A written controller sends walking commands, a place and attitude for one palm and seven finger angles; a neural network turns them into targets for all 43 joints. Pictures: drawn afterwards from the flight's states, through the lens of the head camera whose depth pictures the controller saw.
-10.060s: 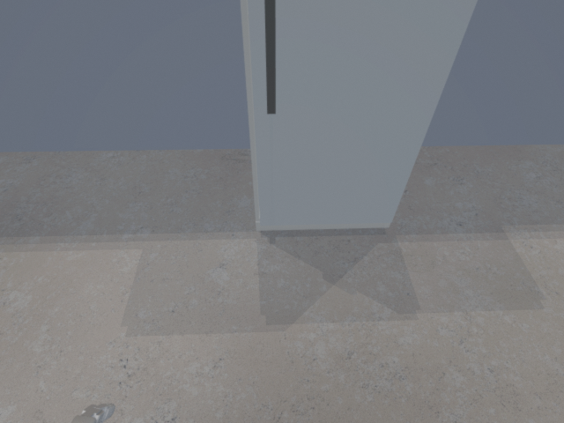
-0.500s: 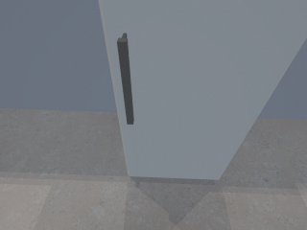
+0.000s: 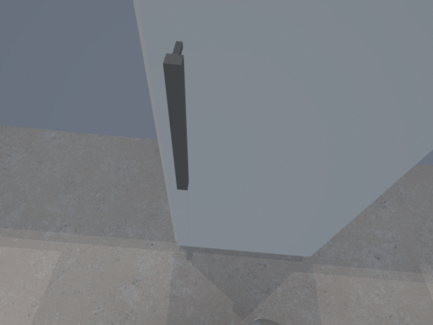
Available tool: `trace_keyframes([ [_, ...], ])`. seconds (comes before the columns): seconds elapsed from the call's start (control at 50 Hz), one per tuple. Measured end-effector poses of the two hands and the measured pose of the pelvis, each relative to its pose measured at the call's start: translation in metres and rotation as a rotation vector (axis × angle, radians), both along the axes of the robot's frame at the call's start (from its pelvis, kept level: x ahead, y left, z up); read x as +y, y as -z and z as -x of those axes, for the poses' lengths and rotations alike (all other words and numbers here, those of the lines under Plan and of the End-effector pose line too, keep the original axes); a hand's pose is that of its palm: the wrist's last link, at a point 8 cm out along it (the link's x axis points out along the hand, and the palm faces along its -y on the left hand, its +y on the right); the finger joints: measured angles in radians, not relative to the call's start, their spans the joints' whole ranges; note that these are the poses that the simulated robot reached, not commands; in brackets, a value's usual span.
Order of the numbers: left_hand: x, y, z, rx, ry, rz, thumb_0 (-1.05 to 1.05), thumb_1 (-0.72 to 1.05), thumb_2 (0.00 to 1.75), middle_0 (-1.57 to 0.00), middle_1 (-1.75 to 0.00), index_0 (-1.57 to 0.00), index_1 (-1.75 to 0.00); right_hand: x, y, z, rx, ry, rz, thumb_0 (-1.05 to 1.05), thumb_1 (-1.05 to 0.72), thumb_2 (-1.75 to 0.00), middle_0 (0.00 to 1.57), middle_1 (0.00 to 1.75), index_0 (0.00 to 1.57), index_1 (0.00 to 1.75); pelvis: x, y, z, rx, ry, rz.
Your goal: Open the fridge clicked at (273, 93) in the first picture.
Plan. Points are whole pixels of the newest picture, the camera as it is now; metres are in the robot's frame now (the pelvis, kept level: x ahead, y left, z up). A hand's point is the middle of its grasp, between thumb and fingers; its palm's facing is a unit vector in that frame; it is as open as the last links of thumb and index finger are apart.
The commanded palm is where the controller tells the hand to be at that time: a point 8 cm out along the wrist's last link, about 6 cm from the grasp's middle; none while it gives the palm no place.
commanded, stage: come to a stop and stand still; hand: left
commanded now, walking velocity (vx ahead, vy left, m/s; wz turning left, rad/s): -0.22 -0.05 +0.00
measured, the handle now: (181, 130) +0.45 +0.10 +0.09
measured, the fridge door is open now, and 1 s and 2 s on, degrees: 0 0 0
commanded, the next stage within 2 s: look again from close up in 1.32 s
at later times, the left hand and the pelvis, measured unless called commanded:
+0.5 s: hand out of the picture +0.09 +0.16 -0.18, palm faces +0.05 -0.98 -0.18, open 7.3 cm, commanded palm none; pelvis +0.00 -0.02 -0.01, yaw +1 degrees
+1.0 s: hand out of the picture -0.06 +0.19 -0.17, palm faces +0.03 -0.98 -0.20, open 7.4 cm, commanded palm none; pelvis -0.05 +0.02 +0.00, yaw +0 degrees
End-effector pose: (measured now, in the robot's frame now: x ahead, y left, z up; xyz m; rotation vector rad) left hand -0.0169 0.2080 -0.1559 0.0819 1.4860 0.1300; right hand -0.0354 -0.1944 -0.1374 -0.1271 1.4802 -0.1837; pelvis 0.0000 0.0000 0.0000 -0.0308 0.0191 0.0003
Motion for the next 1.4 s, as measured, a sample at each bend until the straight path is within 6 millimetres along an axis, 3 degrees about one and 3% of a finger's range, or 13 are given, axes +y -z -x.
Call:
trace_keyframes([
  [0.08,0.012,-0.006,-0.050,-0.068,0.031,-0.069,0.02,0.94,0.90,-0.20,-0.30,-0.20,-0.30,-0.010,0.004,-0.004,0.054,0.028,-0.019,0.00,-0.91,-0.90,0.20,0.30,0.20,0.30,-0.013,0.001,-0.012,-0.001,0.000,-0.004],
  [0.18,0.012,-0.011,-0.104,-0.191,0.062,-0.152,0.01,0.93,0.90,-0.20,-0.29,-0.19,-0.30,-0.046,0.024,-0.018,0.080,0.052,-0.029,0.00,-0.90,-0.90,0.20,0.30,0.20,0.30,-0.035,0.014,-0.029,-0.015,-0.003,-0.032],
  [0.26,0.002,-0.021,-0.122,-0.249,0.059,-0.164,0.01,0.92,0.90,-0.20,-0.29,-0.19,-0.30,-0.075,0.026,-0.047,0.027,0.038,0.009,0.00,-0.91,-0.90,0.20,0.30,0.20,0.30,-0.040,0.010,-0.030,-0.030,-0.018,-0.033],
  [0.36,-0.012,-0.022,-0.125,-0.276,0.062,-0.126,0.00,0.92,0.90,-0.20,-0.29,-0.20,-0.30,-0.093,0.015,-0.088,-0.086,-0.014,0.046,0.00,-0.91,-0.90,0.19,0.30,0.20,0.30,-0.038,0.005,-0.021,-0.026,-0.018,-0.043],
  [0.46,-0.011,-0.014,-0.108,-0.286,0.045,-0.076,0.00,0.91,0.90,-0.20,-0.30,-0.20,-0.30,-0.086,0.004,-0.113,-0.183,-0.071,0.069,0.00,-0.91,-0.90,0.19,0.30,0.19,0.30,-0.028,0.006,-0.008,-0.024,-0.020,-0.038],
  [0.54,0.006,0.002,-0.083,-0.270,0.016,-0.047,0.00,0.91,0.90,-0.20,-0.30,-0.20,-0.30,-0.066,-0.002,-0.114,-0.247,-0.097,0.087,0.00,-0.91,-0.90,0.19,0.30,0.19,0.30,-0.011,0.013,0.003,-0.028,-0.023,-0.016],
  [0.66,0.034,0.003,-0.036,-0.169,-0.027,-0.044,0.00,0.91,0.90,-0.20,-0.30,-0.20,-0.30,-0.027,-0.012,-0.083,-0.222,-0.106,0.070,0.00,-0.92,-0.90,0.19,0.30,0.20,0.30,0.007,0.004,0.015,-0.036,-0.019,-0.013],
  [0.76,0.046,-0.006,0.003,-0.094,-0.031,-0.061,0.00,0.91,0.90,-0.20,-0.29,-0.19,-0.30,-0.018,-0.012,-0.061,-0.182,-0.093,0.064,0.00,-0.94,-0.90,0.20,0.30,0.20,0.30,0.017,-0.003,0.022,-0.015,-0.008,-0.018],
  [0.86,0.044,-0.009,0.029,-0.039,-0.006,-0.078,0.00,0.91,0.90,-0.20,-0.29,-0.19,-0.30,-0.015,0.000,-0.035,-0.159,-0.053,0.031,0.00,-0.93,-0.90,0.20,0.30,0.20,0.30,0.018,0.000,0.032,-0.010,0.003,-0.043],
  [0.98,0.032,-0.016,0.047,-0.044,0.016,-0.072,0.00,0.91,0.90,-0.20,-0.29,-0.19,-0.30,-0.012,0.008,0.001,-0.116,-0.013,-0.001,0.00,-0.93,-0.90,0.20,0.30,0.20,0.30,0.019,-0.003,0.046,-0.038,0.004,-0.030],
  [1.2,0.009,-0.008,0.065,-0.062,0.019,-0.009,0.00,0.91,0.90,-0.20,-0.30,-0.20,-0.30,0.000,0.005,0.065,-0.012,0.019,-0.029,0.00,-0.91,-0.90,0.20,0.30,0.20,0.30,0.014,-0.004,0.065,-0.045,0.005,-0.029],
  [1.3,0.004,-0.008,0.080,-0.033,0.004,0.002,0.00,0.91,0.90,-0.20,-0.30,-0.20,-0.30,0.003,0.004,0.082,0.029,0.031,-0.031,0.00,-0.91,-0.90,0.20,0.30,0.20,0.30,0.014,-0.004,0.068,-0.035,0.002,-0.028],
  [1.4,0.003,-0.009,0.096,0.011,-0.008,-0.001,0.00,0.91,0.90,-0.20,-0.30,-0.20,-0.30,0.006,0.004,0.085,0.040,0.036,-0.038,0.00,-0.91,-0.90,0.20,0.30,0.20,0.30,0.014,-0.004,0.067,-0.028,0.003,-0.028],
])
